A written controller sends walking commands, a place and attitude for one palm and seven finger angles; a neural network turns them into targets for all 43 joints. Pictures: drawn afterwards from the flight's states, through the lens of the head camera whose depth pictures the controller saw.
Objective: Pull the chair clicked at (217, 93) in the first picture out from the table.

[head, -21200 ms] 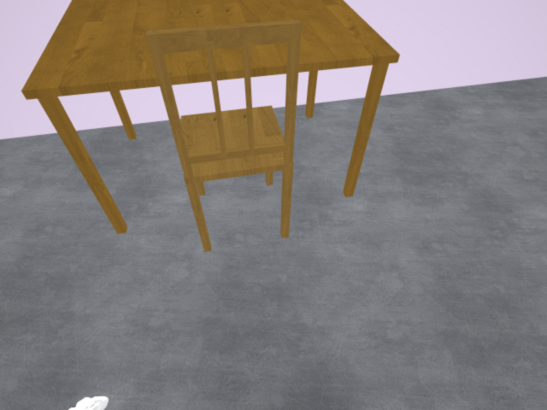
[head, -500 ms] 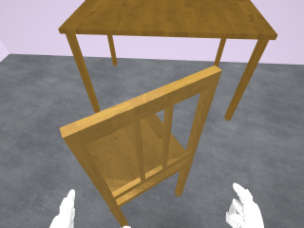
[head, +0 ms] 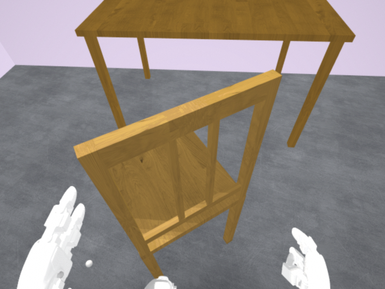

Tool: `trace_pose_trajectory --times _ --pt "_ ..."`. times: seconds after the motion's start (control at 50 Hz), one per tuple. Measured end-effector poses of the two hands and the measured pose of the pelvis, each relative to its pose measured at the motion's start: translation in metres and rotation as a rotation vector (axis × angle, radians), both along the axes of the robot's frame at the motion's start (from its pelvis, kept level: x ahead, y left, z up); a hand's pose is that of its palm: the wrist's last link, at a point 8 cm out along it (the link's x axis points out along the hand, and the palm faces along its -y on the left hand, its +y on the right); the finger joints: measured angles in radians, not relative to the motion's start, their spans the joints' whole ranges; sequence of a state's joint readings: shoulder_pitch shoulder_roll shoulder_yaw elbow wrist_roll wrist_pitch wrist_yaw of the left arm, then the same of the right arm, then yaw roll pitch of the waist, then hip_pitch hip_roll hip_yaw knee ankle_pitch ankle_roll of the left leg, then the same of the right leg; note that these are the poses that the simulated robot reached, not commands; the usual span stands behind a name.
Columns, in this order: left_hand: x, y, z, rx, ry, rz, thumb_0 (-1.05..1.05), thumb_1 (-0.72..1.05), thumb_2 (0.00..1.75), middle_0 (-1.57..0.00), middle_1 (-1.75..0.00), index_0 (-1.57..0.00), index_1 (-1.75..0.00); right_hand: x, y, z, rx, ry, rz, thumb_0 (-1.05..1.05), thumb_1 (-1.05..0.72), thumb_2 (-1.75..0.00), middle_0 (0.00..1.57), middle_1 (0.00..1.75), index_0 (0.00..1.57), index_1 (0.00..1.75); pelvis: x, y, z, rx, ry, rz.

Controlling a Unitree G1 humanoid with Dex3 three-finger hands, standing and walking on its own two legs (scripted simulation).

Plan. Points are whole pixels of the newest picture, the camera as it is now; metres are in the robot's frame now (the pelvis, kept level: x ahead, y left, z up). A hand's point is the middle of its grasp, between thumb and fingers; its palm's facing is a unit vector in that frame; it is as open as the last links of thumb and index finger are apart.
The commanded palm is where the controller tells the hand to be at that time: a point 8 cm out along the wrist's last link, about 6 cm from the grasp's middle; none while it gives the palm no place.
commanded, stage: draw the hand back to the body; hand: left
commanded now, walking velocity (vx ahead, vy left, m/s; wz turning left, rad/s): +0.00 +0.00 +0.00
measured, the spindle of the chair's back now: (177, 185) +0.34 +0.06 +0.01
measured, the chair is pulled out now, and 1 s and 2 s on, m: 0.59 0.59 0.59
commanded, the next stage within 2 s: step back with the hand held close in 1.16 s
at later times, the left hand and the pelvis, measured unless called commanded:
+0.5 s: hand (28, 209) +0.20 +0.25 +0.17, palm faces +0.36 -0.84 -0.40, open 13.4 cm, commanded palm +0.16 +0.29 +0.20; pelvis +0.04 +0.01 +0.06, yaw -1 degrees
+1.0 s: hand (18, 154) +0.26 +0.26 +0.23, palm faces +0.42 -0.81 -0.41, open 7.7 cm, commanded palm +0.20 +0.30 +0.25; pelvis +0.06 +0.01 +0.07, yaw -2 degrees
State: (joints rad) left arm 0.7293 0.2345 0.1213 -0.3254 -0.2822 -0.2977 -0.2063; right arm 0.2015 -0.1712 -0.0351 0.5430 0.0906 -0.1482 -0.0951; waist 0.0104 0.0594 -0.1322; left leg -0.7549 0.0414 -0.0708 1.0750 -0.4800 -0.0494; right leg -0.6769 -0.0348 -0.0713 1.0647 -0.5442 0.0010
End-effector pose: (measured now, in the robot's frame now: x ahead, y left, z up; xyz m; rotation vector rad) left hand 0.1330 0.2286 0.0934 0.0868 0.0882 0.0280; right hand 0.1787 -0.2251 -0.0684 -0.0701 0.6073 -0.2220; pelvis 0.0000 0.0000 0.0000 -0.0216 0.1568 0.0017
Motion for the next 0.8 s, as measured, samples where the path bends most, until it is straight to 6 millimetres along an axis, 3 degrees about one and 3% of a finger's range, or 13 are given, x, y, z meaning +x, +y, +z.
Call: trace_pose_trajectory --times 0.1,0.2,0.32,0.6,0.8 --pt "-0.002 0.011 0.024 0.018 -0.036 0.042 -0.02 -0.51 0.22 -0.01 -0.01 -0.01 -0.01 -0.001 -0.001 0.014 -0.016 -0.026 0.001 0.01 -0.9 -0.9 0.2 0.3 0.2 0.3 0.004 0.0 0.011 -0.002 -0.028 0.005" --pt "-0.001 0.028 0.041 0.224 0.064 0.188 -0.01 -0.41 0.27 -0.03 -0.03 -0.02 -0.03 0.003 -0.002 0.031 -0.058 -0.005 0.007 0.01 -0.9 -0.9 0.2 0.3 0.2 0.3 0.01 0.002 0.028 -0.001 -0.085 -0.005" --pt "0.003 0.043 0.061 0.304 0.099 0.302 -0.01 -0.22 0.35 -0.05 -0.07 -0.05 -0.07 0.015 0.003 0.05 -0.086 0.001 0.034 0.01 -0.9 -0.9 0.2 0.3 0.2 0.3 0.02 0.007 0.048 0.006 -0.143 -0.005" --pt "0.047 0.066 0.118 0.364 -0.076 0.366 0.0 0.27 0.59 -0.12 -0.17 -0.12 -0.17 0.051 0.026 0.07 -0.066 -0.006 0.128 0.01 -0.9 -0.9 0.2 0.3 0.2 0.3 0.044 0.016 0.069 0.02 -0.207 -0.021" --pt "0.073 0.077 0.157 0.415 -0.211 0.404 0.0 0.63 0.77 -0.18 -0.25 -0.17 -0.24 0.058 0.023 0.066 -0.053 0.042 0.144 0.01 -0.9 -0.9 0.21 0.3 0.21 0.3 0.055 0.013 0.073 0.022 -0.217 -0.031"
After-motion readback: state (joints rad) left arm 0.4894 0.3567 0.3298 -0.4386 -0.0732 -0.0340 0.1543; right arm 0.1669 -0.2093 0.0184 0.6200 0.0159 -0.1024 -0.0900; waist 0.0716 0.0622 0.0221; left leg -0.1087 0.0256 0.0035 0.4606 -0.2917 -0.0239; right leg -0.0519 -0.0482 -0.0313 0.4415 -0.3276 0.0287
